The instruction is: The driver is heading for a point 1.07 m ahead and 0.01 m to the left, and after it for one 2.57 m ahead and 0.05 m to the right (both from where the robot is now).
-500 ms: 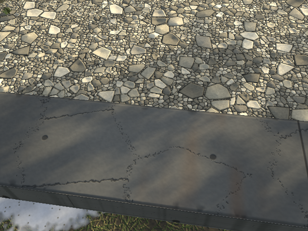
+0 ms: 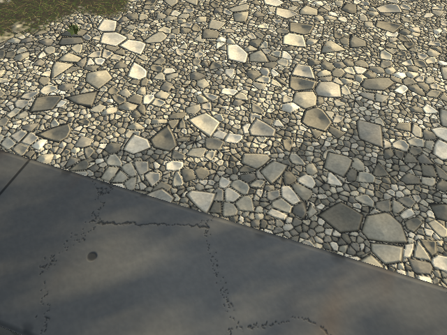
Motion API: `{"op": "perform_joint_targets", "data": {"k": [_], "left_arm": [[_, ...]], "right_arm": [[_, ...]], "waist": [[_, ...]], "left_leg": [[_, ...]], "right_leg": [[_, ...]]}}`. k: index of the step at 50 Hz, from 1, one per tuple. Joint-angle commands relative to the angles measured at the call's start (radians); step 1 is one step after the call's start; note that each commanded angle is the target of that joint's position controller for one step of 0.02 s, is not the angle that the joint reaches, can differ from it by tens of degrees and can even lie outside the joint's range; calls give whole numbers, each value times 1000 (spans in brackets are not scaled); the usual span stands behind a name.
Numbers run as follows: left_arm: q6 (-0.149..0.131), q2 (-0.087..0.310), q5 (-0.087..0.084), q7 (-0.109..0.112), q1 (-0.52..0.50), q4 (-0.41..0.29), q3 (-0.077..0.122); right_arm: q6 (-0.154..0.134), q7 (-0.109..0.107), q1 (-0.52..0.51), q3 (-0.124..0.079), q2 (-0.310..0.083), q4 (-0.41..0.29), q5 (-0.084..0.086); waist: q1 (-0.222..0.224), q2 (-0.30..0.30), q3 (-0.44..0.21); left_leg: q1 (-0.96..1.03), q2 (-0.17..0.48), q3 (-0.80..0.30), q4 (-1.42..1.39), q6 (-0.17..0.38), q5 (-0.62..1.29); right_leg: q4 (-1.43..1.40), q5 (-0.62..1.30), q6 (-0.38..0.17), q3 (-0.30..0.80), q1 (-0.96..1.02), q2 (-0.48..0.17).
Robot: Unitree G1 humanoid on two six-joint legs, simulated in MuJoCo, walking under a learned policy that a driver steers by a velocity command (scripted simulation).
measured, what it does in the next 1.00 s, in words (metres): climbs: right foot 0.15 m higher, then left foot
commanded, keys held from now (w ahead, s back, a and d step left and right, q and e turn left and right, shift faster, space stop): w+q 0.34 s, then w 0.12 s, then w+e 0.54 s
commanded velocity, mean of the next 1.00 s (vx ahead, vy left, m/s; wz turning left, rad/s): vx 0.50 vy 0.00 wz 0.11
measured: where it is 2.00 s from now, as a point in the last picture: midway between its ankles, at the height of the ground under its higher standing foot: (240, 152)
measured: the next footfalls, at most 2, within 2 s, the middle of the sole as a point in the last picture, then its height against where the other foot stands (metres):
right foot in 0.32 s outside the picture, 0.15 m higher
left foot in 0.82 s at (186, 274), level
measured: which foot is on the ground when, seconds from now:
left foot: down 0.00-0.34, up 0.36-0.80, down 0.82-1.00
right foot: up 0.00-0.30, down 0.32-0.82, up 0.84-1.00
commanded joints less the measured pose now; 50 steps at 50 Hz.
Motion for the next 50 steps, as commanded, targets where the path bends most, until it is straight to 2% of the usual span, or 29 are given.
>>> {"op": "perform_joint_targets", "data": {"k": [1,4,8,10,12,13,14,15,16,17,18,19,20,21,23,25,26,27,29,32,35,37,39,40,41,42,43,45,50], "left_arm": [[25,-4,-3,14,-29,-110,-6],[23,-43,4,34,-225,-228,-31],[24,-91,13,24,-390,-357,-70],[38,-60,6,15,-385,-393,-67],[49,-75,-15,11,-320,-374,-68],[50,-77,-26,10,-222,-341,-63],[43,-22,-38,17,-90,-299,-33],[27,27,-51,19,60,-264,-5],[6,102,-38,23,222,-221,30],[0,222,-3,33,294,-188,64],[28,226,-33,45,184,-176,73],[36,142,-55,43,70,-169,58],[27,50,-56,38,32,-121,42],[4,-8,-33,34,32,-83,30],[-37,-76,-10,21,74,8,17],[-60,-37,-13,4,125,75,31],[-66,-19,-27,-4,108,86,40],[-66,30,-35,-7,102,73,50],[-61,39,-58,13,120,64,53],[-74,94,-61,24,226,59,74],[-58,119,-52,25,328,64,87],[-51,125,-50,20,338,60,90],[-48,149,-54,17,320,45,99],[-49,147,-68,13,305,32,99],[-50,102,-75,10,280,-19,87],[-44,9,-107,11,367,-63,63],[-28,101,-75,21,344,-42,85],[-23,87,-57,11,219,-68,87],[30,59,-22,-20,181,-87,86]], "right_arm": [[-29,-10,101,-21,-122,-30,-3],[-41,-11,185,1,-105,4,-7],[-33,-28,241,9,-94,53,-9],[-17,-59,212,-5,-124,26,1],[-9,-66,179,-8,-108,-4,17],[-6,-61,113,-11,-117,-34,15],[-8,-51,109,-25,-153,-52,13],[-23,-34,100,-43,-193,-61,18],[-50,-14,13,-60,-210,-92,23],[-66,15,-29,-52,-100,-183,45],[-73,40,35,-50,-68,-203,-21],[-62,46,53,-47,-43,-193,-48],[-44,37,-3,-28,8,-211,-52],[-32,25,-40,-13,47,-246,-49],[1,3,-52,13,101,-289,-31],[6,-9,-93,24,99,-333,-17],[4,-9,-123,24,69,-350,-27],[6,-1,-148,14,4,-361,-29],[2,26,-208,12,-30,-361,-29],[-13,56,-325,33,43,-371,-7],[-20,53,-418,29,39,-375,-10],[-30,41,-411,18,16,-371,-12],[-45,23,-272,-7,-26,-330,-17],[-55,10,-160,-23,-58,-299,-32],[-63,-8,-10,-42,-130,-293,-60],[-60,-11,-16,-55,-202,-299,-79],[-47,-8,-33,-51,-135,-308,-52],[-56,-4,-110,-20,-30,-288,-28],[-98,-7,-67,-21,-38,-226,-6]], "waist": [[2,89,-24],[-34,85,35],[-60,97,51],[-56,89,10],[-31,100,-58],[35,128,-115],[103,169,-203],[177,191,-284],[275,123,-367],[248,-211,-425],[138,-305,-427],[69,-173,-265],[39,-62,-64],[6,37,29],[-40,12,52],[-68,-28,53],[-88,-12,57],[-86,2,58],[-54,3,9],[28,-15,-48],[93,-30,-38],[84,-77,-49],[13,-78,-106],[-45,-48,-172],[-108,48,-291],[-53,265,-381],[-62,154,-340],[-22,52,-112],[34,110,-24]], "left_leg": [[62,289,-367,-127,203,182],[138,314,-459,-137,176,-64],[99,246,-449,-201,132,-12],[101,297,-446,-337,151,266],[137,289,-295,-337,107,645],[96,271,-223,-260,77,989],[125,277,-216,-104,64,1351],[174,309,-243,100,50,1513],[91,269,-219,390,23,1378],[-212,59,-127,822,-37,469],[-379,8,-174,1114,-50,-20],[-467,57,-154,1244,-43,-33],[-546,93,-98,1300,-33,-24],[-584,112,-95,1286,-14,-48],[-621,105,-119,1357,2,-130],[-703,112,-145,1290,3,-117],[-668,121,-153,1179,-4,-45],[-599,122,-82,983,-29,9],[-433,165,71,645,-80,113],[-336,174,90,348,-109,187],[-384,149,92,191,-112,167],[-287,121,95,122,-97,97],[-56,88,88,19,-74,56],[143,132,54,-9,-50,100],[380,359,-161,-16,-3,-23],[608,623,-561,-48,125,24],[504,602,-631,-106,145,-59],[257,500,-356,-170,83,6],[126,414,-92,-253,15,238]], "right_leg": [[358,-56,22,-75,-333,15],[582,-171,-15,-59,-690,-2],[373,-188,-22,-111,-690,0],[96,-164,-14,-120,-456,-9],[-150,-166,-51,-160,-169,20],[-247,-158,-72,-190,40,71],[-318,-194,-89,-185,229,127],[-416,-194,-109,-114,361,129],[-580,-266,-148,58,555,54],[-932,-391,-247,611,703,-226],[-1202,-339,-289,1062,672,-313],[-1177,-527,-308,985,539,-305],[-1142,-616,-290,808,372,-272],[-1143,-569,-246,653,253,-255],[-1145,-297,-192,452,194,-221],[-1201,-97,-153,287,258,-166],[-1227,5,-134,200,237,-127],[-1296,75,-149,119,230,-87],[-1358,227,-192,0,278,-19],[-1400,445,-193,30,504,-50],[-1341,573,-186,69,765,-87],[-1257,713,-175,73,793,-98],[-1078,841,-152,78,748,-89],[-934,758,-136,60,650,-64],[-694,433,-125,44,459,-24],[-399,-198,-85,-36,118,108],[-280,-163,-86,17,47,74],[-312,-24,-71,42,56,20],[-373,64,-29,22,63,-9]]}}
